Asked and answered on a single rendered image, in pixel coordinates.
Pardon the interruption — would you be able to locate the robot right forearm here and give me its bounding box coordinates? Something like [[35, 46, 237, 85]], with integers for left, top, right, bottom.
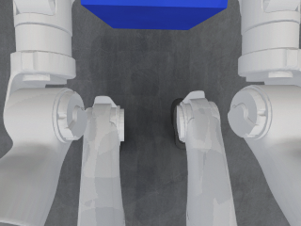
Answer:
[[238, 0, 301, 87]]

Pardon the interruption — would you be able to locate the robot left forearm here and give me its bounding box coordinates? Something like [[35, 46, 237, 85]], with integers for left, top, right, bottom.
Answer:
[[3, 0, 76, 130]]

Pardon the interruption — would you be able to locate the robot left thigh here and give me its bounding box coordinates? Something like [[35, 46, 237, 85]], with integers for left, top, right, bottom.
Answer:
[[77, 103, 126, 226]]

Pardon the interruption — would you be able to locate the right robot shin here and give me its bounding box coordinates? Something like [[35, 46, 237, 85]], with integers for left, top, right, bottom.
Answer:
[[179, 90, 221, 143]]

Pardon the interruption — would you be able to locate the robot left upper arm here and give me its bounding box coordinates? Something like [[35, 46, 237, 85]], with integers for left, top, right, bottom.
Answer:
[[0, 88, 87, 226]]

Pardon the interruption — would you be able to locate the robot right upper arm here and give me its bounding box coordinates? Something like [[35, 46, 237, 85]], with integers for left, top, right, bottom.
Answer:
[[228, 85, 301, 226]]

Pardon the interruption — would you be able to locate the carton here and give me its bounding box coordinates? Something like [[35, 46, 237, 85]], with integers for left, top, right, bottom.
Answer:
[[80, 0, 228, 30]]

